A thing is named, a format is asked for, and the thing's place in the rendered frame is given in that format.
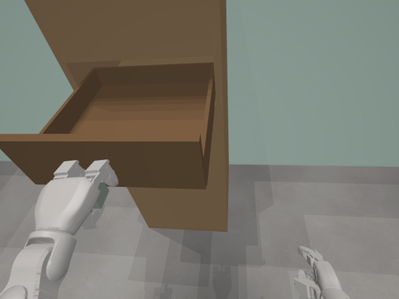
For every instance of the right robot hand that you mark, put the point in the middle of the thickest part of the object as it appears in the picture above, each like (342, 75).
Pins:
(310, 284)

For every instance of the cabinet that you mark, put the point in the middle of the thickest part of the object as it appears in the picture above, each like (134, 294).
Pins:
(84, 34)

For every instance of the handle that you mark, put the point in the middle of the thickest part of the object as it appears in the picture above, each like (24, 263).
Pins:
(102, 196)

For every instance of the left robot forearm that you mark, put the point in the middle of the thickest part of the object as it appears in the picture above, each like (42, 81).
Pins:
(41, 266)

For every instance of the drawer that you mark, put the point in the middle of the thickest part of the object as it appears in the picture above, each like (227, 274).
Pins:
(154, 124)

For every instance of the left robot hand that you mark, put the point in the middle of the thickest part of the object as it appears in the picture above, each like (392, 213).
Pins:
(65, 203)

